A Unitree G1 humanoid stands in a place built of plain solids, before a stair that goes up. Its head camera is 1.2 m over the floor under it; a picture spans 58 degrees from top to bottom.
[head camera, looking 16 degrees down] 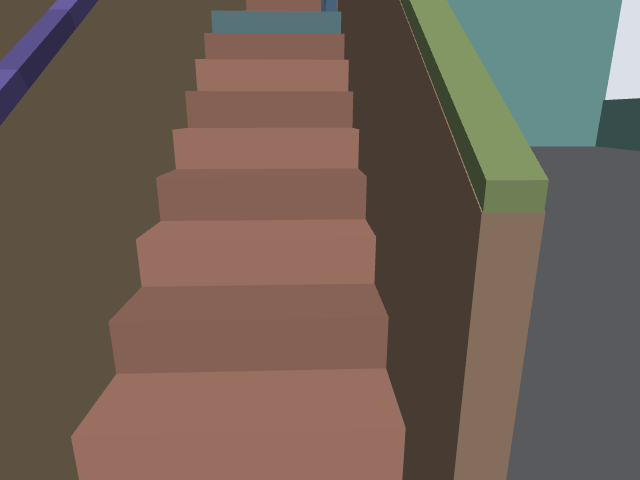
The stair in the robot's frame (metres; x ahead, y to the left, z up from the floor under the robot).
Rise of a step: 0.19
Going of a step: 0.29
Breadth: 0.90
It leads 2 degrees to the left of straight ahead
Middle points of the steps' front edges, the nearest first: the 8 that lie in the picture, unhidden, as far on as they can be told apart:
0.98 0.21 0.38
1.27 0.22 0.57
1.57 0.24 0.76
1.86 0.25 0.95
2.15 0.26 1.14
2.44 0.27 1.33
2.73 0.28 1.52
3.02 0.29 1.71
